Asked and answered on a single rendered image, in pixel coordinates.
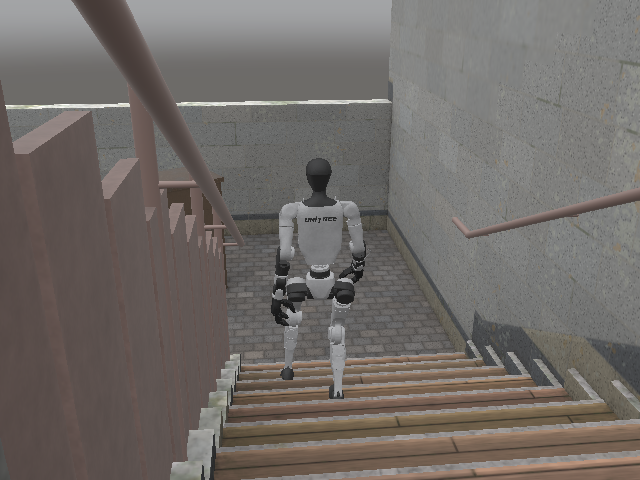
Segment stairs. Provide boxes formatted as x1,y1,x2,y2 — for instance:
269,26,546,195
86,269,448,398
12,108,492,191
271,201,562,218
214,354,640,480

